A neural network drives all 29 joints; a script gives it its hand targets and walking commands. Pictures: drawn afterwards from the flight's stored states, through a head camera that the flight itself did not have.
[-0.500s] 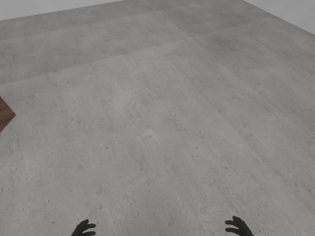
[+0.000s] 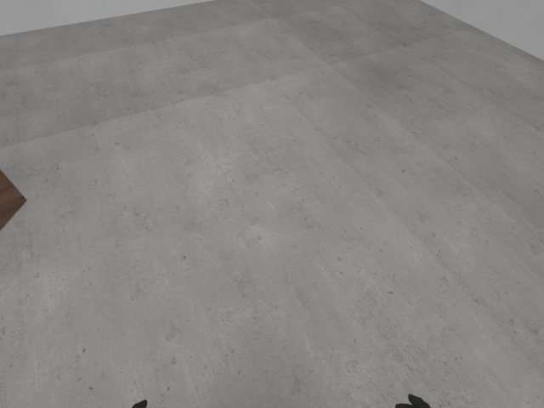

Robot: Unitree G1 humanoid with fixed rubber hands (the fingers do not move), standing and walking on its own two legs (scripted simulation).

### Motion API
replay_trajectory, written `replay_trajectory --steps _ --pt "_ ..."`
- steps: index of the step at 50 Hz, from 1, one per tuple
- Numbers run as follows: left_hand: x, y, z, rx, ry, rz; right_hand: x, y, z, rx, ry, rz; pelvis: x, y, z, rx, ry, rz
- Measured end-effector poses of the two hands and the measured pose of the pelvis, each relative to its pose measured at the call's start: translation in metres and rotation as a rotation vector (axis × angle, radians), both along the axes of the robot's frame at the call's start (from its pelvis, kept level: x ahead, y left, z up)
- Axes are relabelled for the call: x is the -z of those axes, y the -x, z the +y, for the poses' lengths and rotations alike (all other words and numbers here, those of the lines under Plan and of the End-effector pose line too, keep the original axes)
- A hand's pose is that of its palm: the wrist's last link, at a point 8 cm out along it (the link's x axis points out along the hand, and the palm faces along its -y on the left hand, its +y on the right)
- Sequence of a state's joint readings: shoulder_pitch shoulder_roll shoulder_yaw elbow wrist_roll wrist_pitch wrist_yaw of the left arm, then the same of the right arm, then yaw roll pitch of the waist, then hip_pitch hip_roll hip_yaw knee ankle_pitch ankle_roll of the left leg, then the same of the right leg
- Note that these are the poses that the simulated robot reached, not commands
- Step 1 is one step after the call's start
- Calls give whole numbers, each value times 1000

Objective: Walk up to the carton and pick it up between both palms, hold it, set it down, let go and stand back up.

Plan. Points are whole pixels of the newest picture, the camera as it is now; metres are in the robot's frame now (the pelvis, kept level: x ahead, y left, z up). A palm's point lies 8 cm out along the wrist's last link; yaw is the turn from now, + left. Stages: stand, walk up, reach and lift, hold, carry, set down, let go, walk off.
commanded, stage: stand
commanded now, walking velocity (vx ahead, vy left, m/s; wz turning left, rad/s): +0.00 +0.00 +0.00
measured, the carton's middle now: out of the picture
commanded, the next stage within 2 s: walk up in 1.80 s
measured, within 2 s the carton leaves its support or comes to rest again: neither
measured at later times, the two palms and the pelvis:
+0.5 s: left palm out of the picture +0.03 +0.23 -0.13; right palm out of the picture +0.01 -0.22 -0.13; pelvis -0.01 +0.00 +0.01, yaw -1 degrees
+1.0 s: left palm out of the picture -0.05 +0.21 -0.14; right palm out of the picture -0.05 -0.19 -0.13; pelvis -0.02 +0.01 +0.01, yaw -1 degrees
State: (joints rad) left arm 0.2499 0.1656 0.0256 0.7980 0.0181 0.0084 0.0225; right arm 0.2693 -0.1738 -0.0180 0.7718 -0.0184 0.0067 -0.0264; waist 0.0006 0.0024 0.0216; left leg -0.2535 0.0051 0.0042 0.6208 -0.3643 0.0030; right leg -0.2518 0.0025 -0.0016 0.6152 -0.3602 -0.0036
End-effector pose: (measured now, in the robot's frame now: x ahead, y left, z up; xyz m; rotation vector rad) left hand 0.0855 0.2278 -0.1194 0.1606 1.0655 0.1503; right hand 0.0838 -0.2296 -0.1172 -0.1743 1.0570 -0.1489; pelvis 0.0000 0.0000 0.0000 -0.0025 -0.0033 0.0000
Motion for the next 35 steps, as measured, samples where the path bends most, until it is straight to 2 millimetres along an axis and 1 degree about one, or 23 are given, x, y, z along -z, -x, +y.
replay_trajectory --steps 10,15,19,23,27,30,35 --pt "4 18 4 -26 -9 66 2 17 -2 38 7 54 -4 -3 0 4 0 -18" --pt "5 26 4 -30 -7 93 4 30 0 63 1 85 -6 -3 2 9 -1 -35" --pt "5 34 5 -39 -6 110 8 47 5 70 -11 128 -8 0 4 9 -1 -46" --pt "7 48 4 -44 2 157 10 65 10 85 -18 177 -10 4 4 8 0 -49" --pt "9 69 3 -51 6 213 11 84 14 95 -28 227 -12 8 5 11 -1 -55" --pt "10 84 4 -58 7 253 12 93 17 100 -35 251 -13 11 6 13 -1 -56" --pt "12 102 1 -74 19 302 13 105 20 102 -39 281 -14 14 7 11 -2 -58"
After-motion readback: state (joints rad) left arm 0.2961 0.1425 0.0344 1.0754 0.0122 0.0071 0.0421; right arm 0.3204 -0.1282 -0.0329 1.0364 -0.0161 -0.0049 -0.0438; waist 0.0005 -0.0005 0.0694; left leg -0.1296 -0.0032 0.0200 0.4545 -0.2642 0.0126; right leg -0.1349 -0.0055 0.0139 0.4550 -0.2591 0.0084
